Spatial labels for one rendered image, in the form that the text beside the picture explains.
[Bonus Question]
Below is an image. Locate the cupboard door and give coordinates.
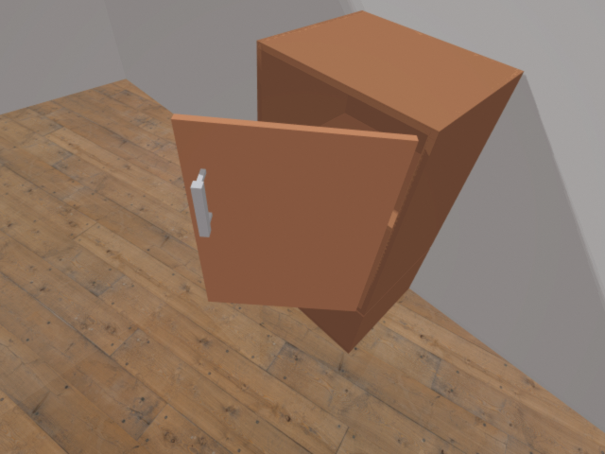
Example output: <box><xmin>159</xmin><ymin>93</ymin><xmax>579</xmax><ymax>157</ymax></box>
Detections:
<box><xmin>171</xmin><ymin>113</ymin><xmax>419</xmax><ymax>311</ymax></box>

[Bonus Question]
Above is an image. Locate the handle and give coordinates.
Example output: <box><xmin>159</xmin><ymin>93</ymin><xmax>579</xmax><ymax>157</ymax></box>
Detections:
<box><xmin>190</xmin><ymin>168</ymin><xmax>213</xmax><ymax>237</ymax></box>

